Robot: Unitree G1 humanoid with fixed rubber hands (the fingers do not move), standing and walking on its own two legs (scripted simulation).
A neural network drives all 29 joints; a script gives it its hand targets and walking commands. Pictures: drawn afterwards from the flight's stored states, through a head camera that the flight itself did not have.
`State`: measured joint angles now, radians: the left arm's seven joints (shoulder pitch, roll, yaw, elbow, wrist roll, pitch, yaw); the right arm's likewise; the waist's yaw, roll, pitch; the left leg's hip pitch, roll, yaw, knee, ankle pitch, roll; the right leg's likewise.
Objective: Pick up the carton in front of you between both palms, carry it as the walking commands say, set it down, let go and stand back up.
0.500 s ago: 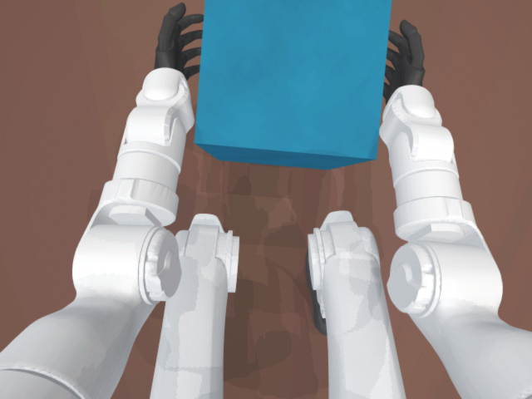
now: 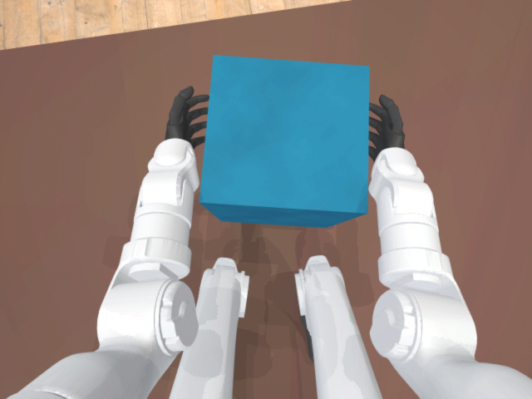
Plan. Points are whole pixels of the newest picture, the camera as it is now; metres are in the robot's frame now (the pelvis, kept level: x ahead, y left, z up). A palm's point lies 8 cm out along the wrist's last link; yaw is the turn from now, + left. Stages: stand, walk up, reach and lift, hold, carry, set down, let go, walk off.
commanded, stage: reach and lift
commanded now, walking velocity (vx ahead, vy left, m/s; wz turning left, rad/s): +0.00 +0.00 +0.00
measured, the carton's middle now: (281, 158) +0.46 -0.02 -0.12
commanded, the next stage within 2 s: none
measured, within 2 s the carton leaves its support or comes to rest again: neither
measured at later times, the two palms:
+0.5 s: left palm (128, 119) +0.42 +0.14 +0.11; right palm (448, 126) +0.41 -0.16 +0.11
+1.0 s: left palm out of the picture +0.38 +0.15 +0.26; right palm out of the picture +0.38 -0.16 +0.25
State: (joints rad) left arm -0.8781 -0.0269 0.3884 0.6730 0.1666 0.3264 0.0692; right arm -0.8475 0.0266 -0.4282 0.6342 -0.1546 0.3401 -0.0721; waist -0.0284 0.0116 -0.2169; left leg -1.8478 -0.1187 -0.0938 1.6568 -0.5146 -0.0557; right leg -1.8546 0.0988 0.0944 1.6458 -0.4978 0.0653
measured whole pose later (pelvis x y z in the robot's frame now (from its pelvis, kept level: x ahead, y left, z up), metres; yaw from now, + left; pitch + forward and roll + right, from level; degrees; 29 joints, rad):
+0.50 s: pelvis +0.05 +0.00 +0.15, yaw +0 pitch +26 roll +0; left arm -0.51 -0.10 0.33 0.65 0.17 0.27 0.07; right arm -0.50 0.09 -0.36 0.63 -0.16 0.29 -0.06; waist -0.02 0.01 -0.23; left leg -1.12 -0.10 -0.12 1.13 -0.45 -0.03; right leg -1.13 0.08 0.12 1.12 -0.43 0.04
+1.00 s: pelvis +0.09 +0.00 +0.24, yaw +0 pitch +2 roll +0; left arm -0.23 -0.14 0.24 0.40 0.21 0.52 0.03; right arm -0.24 0.15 -0.25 0.40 -0.22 0.53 -0.03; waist 0.00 0.00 -0.11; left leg -0.27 -0.05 -0.15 0.51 -0.26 -0.01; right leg -0.28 0.05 0.14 0.50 -0.25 0.01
